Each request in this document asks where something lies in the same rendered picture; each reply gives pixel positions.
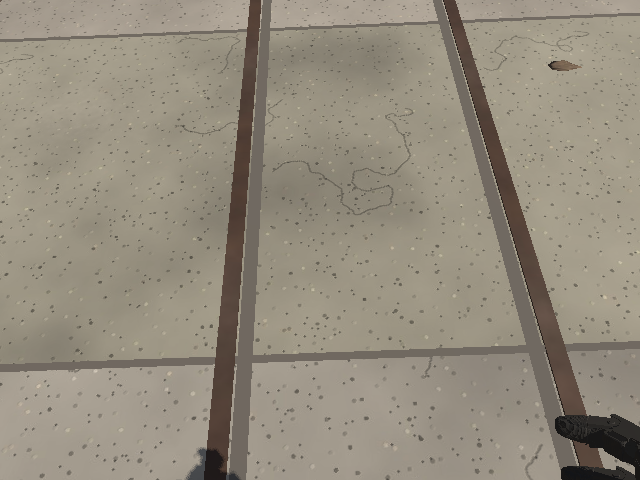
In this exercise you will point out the right robot hand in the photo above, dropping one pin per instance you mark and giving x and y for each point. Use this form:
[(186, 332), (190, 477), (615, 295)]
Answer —
[(616, 435)]

